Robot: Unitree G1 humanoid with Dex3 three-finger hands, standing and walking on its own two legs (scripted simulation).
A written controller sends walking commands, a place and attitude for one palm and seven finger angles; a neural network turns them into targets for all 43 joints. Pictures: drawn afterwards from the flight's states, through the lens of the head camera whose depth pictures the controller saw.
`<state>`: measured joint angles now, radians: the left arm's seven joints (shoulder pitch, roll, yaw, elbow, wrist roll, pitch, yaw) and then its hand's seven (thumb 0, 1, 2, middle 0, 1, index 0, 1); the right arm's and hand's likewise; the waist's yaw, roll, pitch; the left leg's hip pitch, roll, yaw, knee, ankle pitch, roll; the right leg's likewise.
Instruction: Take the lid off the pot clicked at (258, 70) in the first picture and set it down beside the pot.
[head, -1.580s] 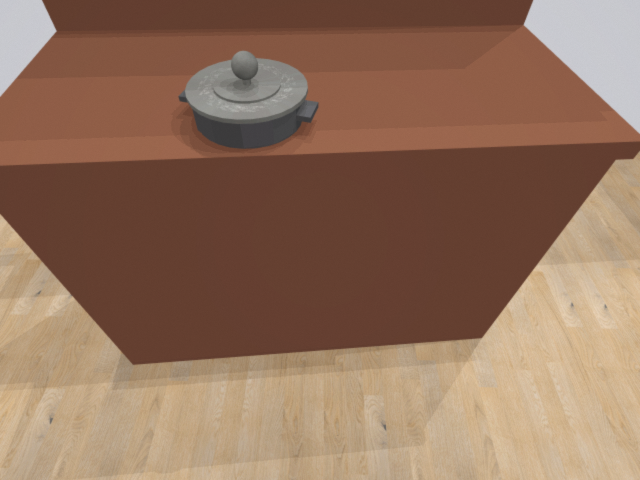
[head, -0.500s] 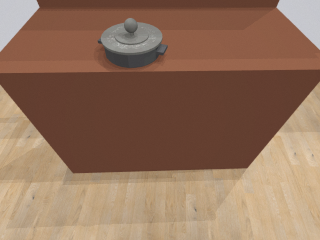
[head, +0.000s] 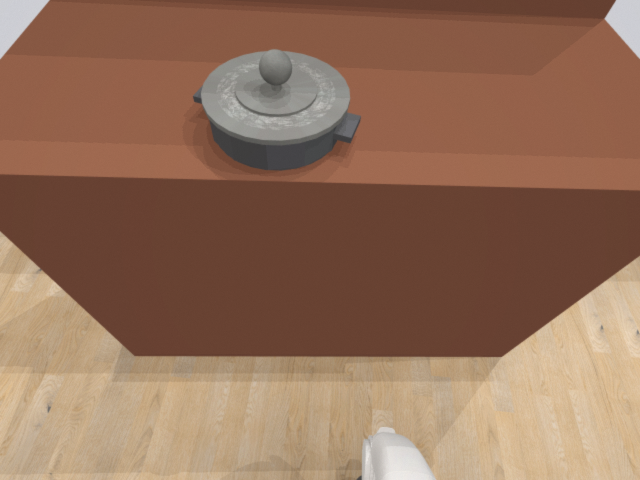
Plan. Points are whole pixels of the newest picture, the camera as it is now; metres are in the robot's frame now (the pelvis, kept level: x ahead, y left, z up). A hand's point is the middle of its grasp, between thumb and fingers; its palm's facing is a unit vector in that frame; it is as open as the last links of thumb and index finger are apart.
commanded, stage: take the last steps up to it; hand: left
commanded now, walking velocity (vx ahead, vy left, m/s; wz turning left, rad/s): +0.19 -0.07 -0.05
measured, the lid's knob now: (275, 67) +0.59 +0.08 +0.17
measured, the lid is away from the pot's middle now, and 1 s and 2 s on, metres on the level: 0.00 0.00 0.00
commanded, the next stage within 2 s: come to a stop and stand still in 0.06 s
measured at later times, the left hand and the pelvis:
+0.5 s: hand (202, 417) +0.22 +0.18 -0.16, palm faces +0.04 -0.95 -0.29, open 7.3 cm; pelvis +0.14 -0.02 +0.00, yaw +0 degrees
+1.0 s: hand out of the picture +0.14 +0.25 -0.19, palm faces -0.02 -0.99 -0.15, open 7.4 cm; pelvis +0.11 +0.05 +0.01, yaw -3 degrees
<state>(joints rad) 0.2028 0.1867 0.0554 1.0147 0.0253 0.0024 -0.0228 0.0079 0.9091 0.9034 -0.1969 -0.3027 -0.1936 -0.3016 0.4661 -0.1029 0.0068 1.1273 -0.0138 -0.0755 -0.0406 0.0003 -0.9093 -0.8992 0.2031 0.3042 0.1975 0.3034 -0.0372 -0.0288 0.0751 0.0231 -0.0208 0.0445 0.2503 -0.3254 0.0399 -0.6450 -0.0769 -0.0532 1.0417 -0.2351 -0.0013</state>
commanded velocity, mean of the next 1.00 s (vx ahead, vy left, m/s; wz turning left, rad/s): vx -0.09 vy -0.06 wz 0.00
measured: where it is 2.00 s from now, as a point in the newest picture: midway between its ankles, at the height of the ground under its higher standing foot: outside the picture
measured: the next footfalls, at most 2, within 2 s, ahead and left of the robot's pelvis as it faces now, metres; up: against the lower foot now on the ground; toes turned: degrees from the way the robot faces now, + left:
right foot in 0.14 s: +0.22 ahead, -0.12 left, +0.00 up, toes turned -6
left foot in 0.70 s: +0.18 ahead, +0.13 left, +0.00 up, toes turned +2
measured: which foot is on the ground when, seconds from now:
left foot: down 0.00-0.16, up 0.18-0.68, down 0.70-1.00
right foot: up 0.00-0.12, down 0.14-0.70, up 0.72-1.00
